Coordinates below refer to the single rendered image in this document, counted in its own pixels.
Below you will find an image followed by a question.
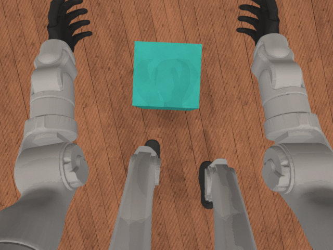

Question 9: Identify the robot left shin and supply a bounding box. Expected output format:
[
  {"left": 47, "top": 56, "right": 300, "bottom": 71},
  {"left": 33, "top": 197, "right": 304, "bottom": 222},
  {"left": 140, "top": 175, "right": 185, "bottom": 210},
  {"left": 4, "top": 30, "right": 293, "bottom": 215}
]
[{"left": 128, "top": 146, "right": 157, "bottom": 170}]

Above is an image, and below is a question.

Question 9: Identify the robot left foot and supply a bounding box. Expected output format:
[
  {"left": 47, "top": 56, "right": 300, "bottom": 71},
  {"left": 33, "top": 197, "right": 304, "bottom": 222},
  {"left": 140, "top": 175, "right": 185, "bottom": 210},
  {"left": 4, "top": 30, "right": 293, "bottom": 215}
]
[{"left": 145, "top": 140, "right": 160, "bottom": 158}]

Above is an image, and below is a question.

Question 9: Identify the left robot upper arm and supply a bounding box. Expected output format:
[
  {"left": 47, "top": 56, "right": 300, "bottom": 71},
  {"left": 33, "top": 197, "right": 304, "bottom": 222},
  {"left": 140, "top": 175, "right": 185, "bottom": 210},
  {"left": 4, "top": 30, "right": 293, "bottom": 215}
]
[{"left": 0, "top": 142, "right": 89, "bottom": 250}]

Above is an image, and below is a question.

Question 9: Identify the carton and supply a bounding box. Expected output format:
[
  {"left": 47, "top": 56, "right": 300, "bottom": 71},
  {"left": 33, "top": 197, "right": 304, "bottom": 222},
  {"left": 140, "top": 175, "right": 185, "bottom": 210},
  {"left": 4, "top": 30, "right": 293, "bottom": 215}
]
[{"left": 132, "top": 41, "right": 202, "bottom": 111}]

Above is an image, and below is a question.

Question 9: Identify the robot left hand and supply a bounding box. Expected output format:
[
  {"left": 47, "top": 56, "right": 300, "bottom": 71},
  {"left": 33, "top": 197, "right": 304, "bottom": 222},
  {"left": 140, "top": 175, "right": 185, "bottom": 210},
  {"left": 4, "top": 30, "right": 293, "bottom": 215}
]
[{"left": 47, "top": 0, "right": 93, "bottom": 52}]

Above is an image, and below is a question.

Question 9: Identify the right robot upper arm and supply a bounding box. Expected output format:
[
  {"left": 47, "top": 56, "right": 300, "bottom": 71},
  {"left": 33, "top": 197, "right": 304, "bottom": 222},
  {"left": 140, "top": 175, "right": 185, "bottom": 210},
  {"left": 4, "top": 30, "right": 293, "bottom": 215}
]
[{"left": 262, "top": 143, "right": 333, "bottom": 250}]

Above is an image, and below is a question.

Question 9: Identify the robot right hand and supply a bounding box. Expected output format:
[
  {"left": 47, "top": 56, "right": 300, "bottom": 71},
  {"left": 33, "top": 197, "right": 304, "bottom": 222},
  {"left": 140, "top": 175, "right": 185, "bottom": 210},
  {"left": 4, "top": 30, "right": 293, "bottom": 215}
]
[{"left": 236, "top": 0, "right": 280, "bottom": 46}]

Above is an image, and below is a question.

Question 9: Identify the robot right forearm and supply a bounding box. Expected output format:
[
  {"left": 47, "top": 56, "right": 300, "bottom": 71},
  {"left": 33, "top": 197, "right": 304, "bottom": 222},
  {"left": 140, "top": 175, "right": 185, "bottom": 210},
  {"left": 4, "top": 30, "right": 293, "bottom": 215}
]
[{"left": 251, "top": 33, "right": 333, "bottom": 152}]

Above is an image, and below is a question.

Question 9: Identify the robot left forearm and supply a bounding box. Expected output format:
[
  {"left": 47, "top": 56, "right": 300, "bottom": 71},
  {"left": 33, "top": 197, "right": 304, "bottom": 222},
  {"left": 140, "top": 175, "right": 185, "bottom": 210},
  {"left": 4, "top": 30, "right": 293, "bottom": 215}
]
[{"left": 14, "top": 39, "right": 78, "bottom": 190}]

